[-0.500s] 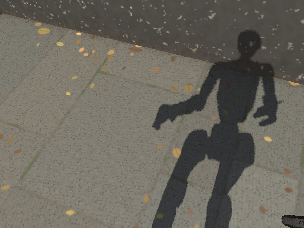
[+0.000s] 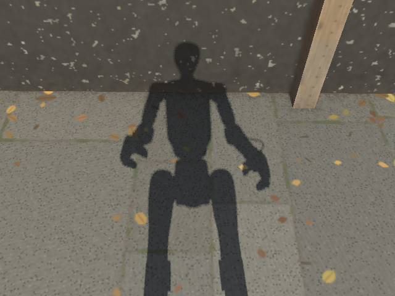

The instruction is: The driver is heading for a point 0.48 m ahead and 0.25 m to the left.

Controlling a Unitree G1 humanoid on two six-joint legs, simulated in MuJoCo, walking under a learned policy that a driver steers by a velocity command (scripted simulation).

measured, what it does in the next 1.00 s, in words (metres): walks ahead, turning left: left foot, then right foot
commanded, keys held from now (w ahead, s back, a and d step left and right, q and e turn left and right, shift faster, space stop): q+shift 0.66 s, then w+q+shift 0.24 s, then w+shift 0.10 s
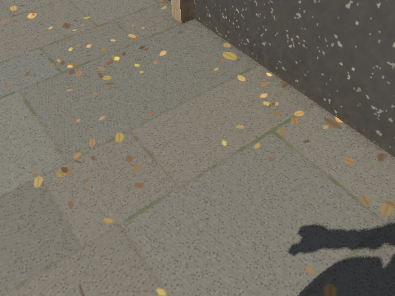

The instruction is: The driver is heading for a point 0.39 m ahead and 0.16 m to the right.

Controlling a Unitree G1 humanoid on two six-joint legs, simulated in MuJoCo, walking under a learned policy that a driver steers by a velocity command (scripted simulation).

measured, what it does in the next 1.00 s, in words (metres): walks ahead, turning right: left foot, then right foot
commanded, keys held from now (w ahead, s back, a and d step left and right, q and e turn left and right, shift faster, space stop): w+shift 0.06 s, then w+e+shift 0.38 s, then shift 0.56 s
